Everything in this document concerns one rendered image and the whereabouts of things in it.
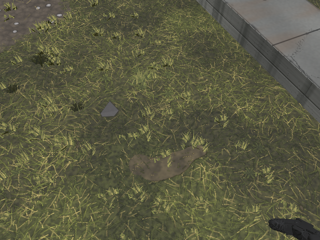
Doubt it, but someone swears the robot right hand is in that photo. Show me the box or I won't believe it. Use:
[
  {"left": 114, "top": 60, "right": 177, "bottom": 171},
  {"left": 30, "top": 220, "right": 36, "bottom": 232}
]
[{"left": 268, "top": 218, "right": 320, "bottom": 240}]

